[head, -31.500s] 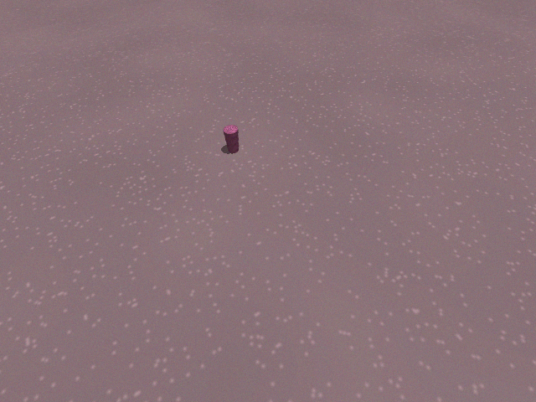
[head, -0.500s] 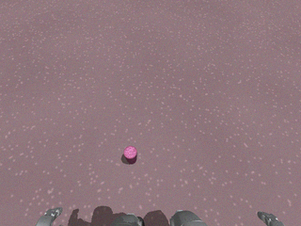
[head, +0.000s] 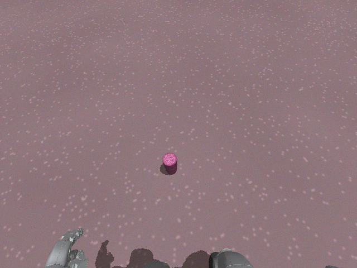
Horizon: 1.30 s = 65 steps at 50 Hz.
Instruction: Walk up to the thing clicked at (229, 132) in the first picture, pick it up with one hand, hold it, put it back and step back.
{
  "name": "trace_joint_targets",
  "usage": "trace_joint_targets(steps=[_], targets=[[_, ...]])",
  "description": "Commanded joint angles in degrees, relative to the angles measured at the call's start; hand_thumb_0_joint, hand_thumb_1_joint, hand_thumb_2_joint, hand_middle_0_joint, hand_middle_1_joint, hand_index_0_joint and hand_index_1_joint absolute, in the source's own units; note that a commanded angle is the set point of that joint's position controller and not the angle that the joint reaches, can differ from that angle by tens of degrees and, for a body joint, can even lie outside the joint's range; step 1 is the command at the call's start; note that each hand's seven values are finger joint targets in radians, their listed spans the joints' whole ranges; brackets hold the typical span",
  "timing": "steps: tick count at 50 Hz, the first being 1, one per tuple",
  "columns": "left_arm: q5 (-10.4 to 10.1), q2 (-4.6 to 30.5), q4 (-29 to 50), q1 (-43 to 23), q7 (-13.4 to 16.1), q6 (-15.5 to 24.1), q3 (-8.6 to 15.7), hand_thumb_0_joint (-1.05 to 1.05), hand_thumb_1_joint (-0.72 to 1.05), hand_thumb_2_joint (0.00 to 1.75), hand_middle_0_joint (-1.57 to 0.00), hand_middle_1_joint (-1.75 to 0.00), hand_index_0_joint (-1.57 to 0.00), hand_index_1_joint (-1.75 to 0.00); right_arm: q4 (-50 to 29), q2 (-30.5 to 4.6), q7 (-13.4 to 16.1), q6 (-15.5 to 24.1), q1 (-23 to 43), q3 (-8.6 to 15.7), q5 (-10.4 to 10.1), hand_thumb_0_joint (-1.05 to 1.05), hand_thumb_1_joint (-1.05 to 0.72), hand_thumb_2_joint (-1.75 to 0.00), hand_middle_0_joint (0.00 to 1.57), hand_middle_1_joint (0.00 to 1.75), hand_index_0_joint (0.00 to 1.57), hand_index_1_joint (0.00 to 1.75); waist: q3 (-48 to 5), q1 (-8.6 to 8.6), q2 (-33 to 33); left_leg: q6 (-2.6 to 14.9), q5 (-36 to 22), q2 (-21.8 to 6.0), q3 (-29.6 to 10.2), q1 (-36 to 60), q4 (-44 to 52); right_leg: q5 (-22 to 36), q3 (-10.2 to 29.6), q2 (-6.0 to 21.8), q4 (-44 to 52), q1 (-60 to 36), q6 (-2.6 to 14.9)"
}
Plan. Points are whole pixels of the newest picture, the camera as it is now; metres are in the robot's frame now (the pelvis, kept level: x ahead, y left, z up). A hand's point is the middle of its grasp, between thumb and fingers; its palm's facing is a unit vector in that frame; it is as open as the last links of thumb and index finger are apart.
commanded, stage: step back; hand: left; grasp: from the side
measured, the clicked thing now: (170, 164) +0.65 +0.12 -0.69
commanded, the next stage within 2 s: none
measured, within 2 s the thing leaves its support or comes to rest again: neither
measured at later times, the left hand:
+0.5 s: hand out of the picture -0.10 +0.24 -0.15, palm faces -0.08 -0.91 -0.40, open 7.4 cm
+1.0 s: hand out of the picture -0.23 +0.22 -0.14, palm faces +0.00 -0.94 -0.35, open 7.4 cm
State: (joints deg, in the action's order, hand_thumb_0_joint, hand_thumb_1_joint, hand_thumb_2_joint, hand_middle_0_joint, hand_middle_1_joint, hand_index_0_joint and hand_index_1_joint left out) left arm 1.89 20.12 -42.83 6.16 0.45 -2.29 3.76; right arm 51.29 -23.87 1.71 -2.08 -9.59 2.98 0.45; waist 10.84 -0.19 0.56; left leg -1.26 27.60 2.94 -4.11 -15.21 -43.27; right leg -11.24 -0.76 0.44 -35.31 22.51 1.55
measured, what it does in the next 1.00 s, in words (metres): walks backwards: left foot, then right foot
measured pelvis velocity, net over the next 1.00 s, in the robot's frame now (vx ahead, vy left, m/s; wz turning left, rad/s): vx -0.35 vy -0.04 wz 0.00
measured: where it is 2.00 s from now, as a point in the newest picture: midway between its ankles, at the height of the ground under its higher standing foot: outside the picture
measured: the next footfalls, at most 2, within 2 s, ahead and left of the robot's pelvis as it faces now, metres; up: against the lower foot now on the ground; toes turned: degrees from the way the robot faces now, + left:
left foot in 0.02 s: +0.01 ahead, +0.12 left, +0.00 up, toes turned -3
right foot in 0.44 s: -0.16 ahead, -0.15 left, +0.00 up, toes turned -2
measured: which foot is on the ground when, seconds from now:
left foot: up 0.00-0.00, down 0.02-0.46, up 0.48-0.78, down 0.80-1.00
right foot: down 0.00-0.06, up 0.08-0.42, down 0.44-0.82, up 0.84-1.00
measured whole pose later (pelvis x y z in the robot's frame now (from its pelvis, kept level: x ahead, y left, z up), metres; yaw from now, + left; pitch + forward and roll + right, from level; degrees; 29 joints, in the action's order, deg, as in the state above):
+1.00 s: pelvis -0.35 -0.04 +0.01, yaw +0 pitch -2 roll -1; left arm 0.3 21.9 -46.6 8.2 0.2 -4.1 3.6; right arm 49.7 -20.5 0.8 -2.2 -9.5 1.9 2.6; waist 8.2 -0.3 -0.9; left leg 1.0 13.9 -0.9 -1.8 -18.4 -33.8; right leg -29.1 5.9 -5.0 -67.6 24.9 0.2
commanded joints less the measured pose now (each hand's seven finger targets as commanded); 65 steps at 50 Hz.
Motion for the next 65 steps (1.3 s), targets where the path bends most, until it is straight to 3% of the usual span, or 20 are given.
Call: trace_joint_targets(steps=[1,3,5,8,19,22,23,24,25,28,34,39,42,43,46,54,57,58,61,65], targets=[[-0.60,14.14,3.86,0.44,0.58,-0.65,3.56,0.00,0.90,0.90,-0.20,-0.30,-0.20,-0.30,-2.17,-8.63,-0.09,1.75,-7.67,3.31,0.99,0.00,-0.90,-0.90,0.20,0.30,0.20,0.30,-16.38,1.33,-8.43,3.01,-16.94,-2.16,1.43,5.27,19.14,10.31,12.70,9.16,3.00,-11.42,4.87],[-0.96,10.95,4.43,0.04,0.48,-0.61,3.02,0.00,0.90,0.90,-0.20,-0.30,-0.20,-0.30,-4.05,-16.81,-0.51,1.79,-3.08,4.92,2.38,0.00,-0.90,-0.90,0.20,0.30,0.20,0.30,-12.34,0.92,12.08,11.82,-20.75,-21.59,-24.00,6.81,26.02,-18.48,3.48,-5.36,-13.11,7.13,-0.47],[0.06,13.92,3.62,-2.99,1.34,-0.67,4.64,0.00,0.90,0.90,-0.20,-0.30,-0.20,-0.30,-5.80,-17.98,-0.29,2.32,1.79,5.20,2.23,0.00,-0.90,-0.90,0.20,0.30,0.20,0.30,-7.97,2.38,11.09,19.11,-22.53,-26.92,-26.87,-9.24,27.39,-24.19,11.99,-5.37,-33.60,1.08,-1.11],[-1.40,12.64,0.15,4.18,0.51,-0.99,4.63,0.00,0.90,0.90,-0.20,-0.30,-0.20,-0.30,-7.15,-11.69,0.13,2.69,6.86,3.31,2.30,0.00,-0.90,-0.90,0.20,0.30,0.20,0.30,-7.96,-3.07,5.88,12.04,-30.36,-15.69,-9.48,-3.02,22.63,-15.17,13.28,-8.02,-39.81,5.04,-0.45],[-0.62,11.20,-1.94,7.90,0.06,0.51,3.73,0.00,0.90,0.90,-0.20,-0.30,-0.20,-0.30,-8.49,-13.27,-0.23,0.93,1.55,4.40,1.58,0.00,-0.90,-0.90,0.20,0.30,0.20,0.30,-15.75,1.00,12.90,13.52,-32.68,-16.67,-7.98,8.61,14.74,-14.87,3.07,-1.71,-2.39,-5.01,-2.70],[0.25,13.30,-5.17,14.75,-0.08,1.09,4.53,0.00,0.90,0.90,-0.20,-0.30,-0.20,-0.30,-9.56,-11.35,-0.52,-0.39,5.00,3.54,0.33,0.00,-0.90,-0.90,0.20,0.30,0.20,0.30,-16.14,-2.59,5.26,7.51,-18.53,-11.29,-4.29,-4.63,6.21,-3.06,8.18,0.87,12.35,-15.81,0.55],[1.02,18.58,-4.00,13.46,-0.20,1.24,5.91,0.00,0.90,0.90,-0.20,-0.30,-0.20,-0.30,-10.59,-7.59,-0.38,-0.42,4.33,2.68,0.13,0.00,-0.90,-0.90,0.20,0.30,0.20,0.30,-13.07,-2.27,-10.57,3.16,-1.41,-1.12,-1.07,-17.36,-3.73,-5.22,25.51,11.65,15.31,-15.43,3.86],[1.25,24.01,-0.93,7.28,-0.21,0.98,6.91,0.00,0.90,0.90,-0.20,-0.30,-0.20,-0.30,-10.88,-8.34,0.74,-0.40,6.16,3.24,0.21,0.00,-0.90,-0.90,0.20,0.30,0.20,0.30,-10.48,-3.92,-16.23,0.99,7.47,2.73,-3.13,-14.57,-16.92,-5.30,33.22,21.98,19.04,-1.49,13.99],[0.71,24.25,0.64,2.81,0.17,1.22,6.99,0.00,0.90,0.90,-0.20,-0.30,-0.20,-0.30,-9.91,-10.95,1.11,-0.27,5.27,4.46,0.17,0.00,-0.90,-0.90,0.20,0.30,0.20,0.30,-7.23,-2.79,-16.81,0.90,7.06,-0.10,-6.11,-11.15,-24.23,-7.04,36.89,24.69,21.08,7.56,16.41],[0.50,15.30,1.68,-3.85,0.76,1.55,4.70,0.00,0.90,0.90,-0.20,-0.30,-0.20,-0.30,-5.86,-9.86,0.24,0.03,-0.18,3.36,-0.67,0.00,-0.90,-0.90,0.20,0.30,0.20,0.30,-6.63,2.14,-7.21,1.29,-2.02,4.90,-5.54,-10.94,-28.25,10.53,12.47,10.88,11.80,1.28,8.54],[0.97,13.94,1.28,5.32,1.72,0.52,4.56,0.00,0.90,0.90,-0.20,-0.30,-0.20,-0.30,-6.98,-6.91,0.76,1.38,0.93,1.66,0.24,0.00,-0.90,-0.90,0.20,0.30,0.20,0.30,-11.52,-3.63,-11.97,-0.62,3.12,2.00,-0.13,-15.31,-8.83,24.23,12.32,11.96,5.31,-20.32,10.11],[-0.52,14.84,2.97,2.23,1.31,-0.87,3.66,0.00,0.90,0.90,-0.20,-0.30,-0.20,-0.30,-3.85,-7.58,0.31,1.77,-7.03,2.94,0.92,0.00,-0.90,-0.90,0.20,0.30,0.20,0.30,-17.03,-0.39,-9.87,2.28,-16.88,-1.22,3.66,2.02,21.81,21.18,11.17,11.03,-3.06,-16.21,5.93],[-1.12,12.99,4.16,-1.59,1.82,-0.92,3.28,0.00,0.90,0.90,-0.20,-0.30,-0.20,-0.30,-6.07,-19.85,-0.29,1.15,-2.13,5.26,2.04,0.00,-0.90,-0.90,0.20,0.30,0.20,0.30,-13.72,2.11,13.97,19.11,-29.29,-26.74,-26.46,-2.33,25.07,-26.31,4.67,-3.39,-26.48,1.81,-1.16],[-0.76,14.61,3.29,-2.09,1.85,-1.10,3.79,0.00,0.90,0.90,-0.20,-0.30,-0.20,-0.30,-6.78,-19.09,0.15,1.71,1.77,5.35,2.13,0.00,-0.90,-0.90,0.20,0.30,0.20,0.30,-10.49,1.14,12.65,20.70,-28.83,-28.20,-27.43,-9.97,25.91,-25.83,9.71,-2.01,-34.92,-1.97,-1.04],[-1.68,13.23,0.01,3.56,0.90,-1.10,3.59,0.00,0.90,0.90,-0.20,-0.30,-0.20,-0.30,-8.08,-11.53,0.39,1.64,6.11,2.74,2.53,0.00,-0.90,-0.90,0.20,0.30,0.20,0.30,-10.91,-2.75,6.13,14.68,-36.91,-16.76,-8.43,-4.63,19.68,-18.63,9.77,-5.68,-39.07,1.00,-0.72],[-0.74,10.59,-5.14,8.77,0.88,3.84,2.43,0.00,0.90,0.90,-0.20,-0.30,-0.20,-0.30,-5.12,-11.50,-1.24,0.02,0.97,3.40,1.83,0.00,-0.90,-0.90,0.20,0.30,0.20,0.30,-16.63,0.19,9.21,10.92,-18.28,-12.65,-4.43,10.89,10.04,-10.82,0.31,-2.32,17.73,-8.83,-1.68],[1.07,19.07,-6.83,9.73,1.51,5.13,4.55,0.00,0.90,0.90,-0.20,-0.30,-0.20,-0.30,-6.94,-5.05,-1.61,-0.04,0.90,1.32,1.45,0.00,-0.90,-0.90,0.20,0.30,0.20,0.30,-12.11,-0.90,-9.98,2.64,2.12,-1.52,0.02,-19.53,-2.91,-10.82,28.08,12.74,18.71,-21.25,4.20],[1.34,22.75,-5.12,5.45,1.65,4.84,5.21,0.00,0.90,0.90,-0.20,-0.30,-0.20,-0.30,-7.15,-8.38,-1.00,-0.18,5.71,2.51,1.68,0.00,-0.90,-0.90,0.20,0.30,0.20,0.30,-7.84,-3.27,-7.98,1.31,3.85,-4.50,-5.88,-12.54,-7.23,-20.29,33.98,22.42,20.75,-2.51,12.12],[0.64,16.96,-4.41,-3.22,1.46,5.58,3.49,0.00,0.90,0.90,-0.20,-0.30,-0.20,-0.30,-3.52,-10.13,-2.30,0.49,4.03,3.40,0.46,0.00,-0.90,-0.90,0.20,0.30,0.20,0.30,-2.56,1.09,-5.38,1.05,-5.26,-3.41,-4.15,-5.53,-9.35,-15.03,18.44,13.49,18.09,2.21,8.58],[0.89,17.36,-6.95,4.28,0.64,5.45,3.64,0.00,0.90,0.90,-0.20,-0.30,-0.20,-0.30,-3.40,-8.15,-2.72,1.97,5.08,2.38,1.19,0.00,-0.90,-0.90,0.20,0.30,0.20,0.30,-4.98,-2.45,-9.11,0.38,-1.81,-2.34,0.71,-5.47,2.30,-14.03,14.98,11.17,15.63,-5.48,7.37]])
